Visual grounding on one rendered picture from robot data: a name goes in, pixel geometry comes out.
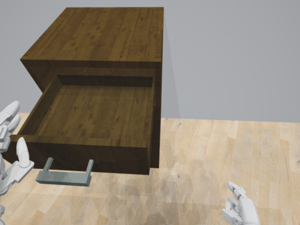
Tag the robot right hand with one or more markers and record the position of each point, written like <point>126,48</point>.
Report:
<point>242,212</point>

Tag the robot left hand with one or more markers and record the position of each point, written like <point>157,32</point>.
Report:
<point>9,120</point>

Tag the cabinet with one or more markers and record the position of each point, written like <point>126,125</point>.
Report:
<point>103,40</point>

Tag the handle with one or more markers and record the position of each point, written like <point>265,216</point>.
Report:
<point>64,178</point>

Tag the drawer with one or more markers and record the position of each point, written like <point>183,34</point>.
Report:
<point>106,118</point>

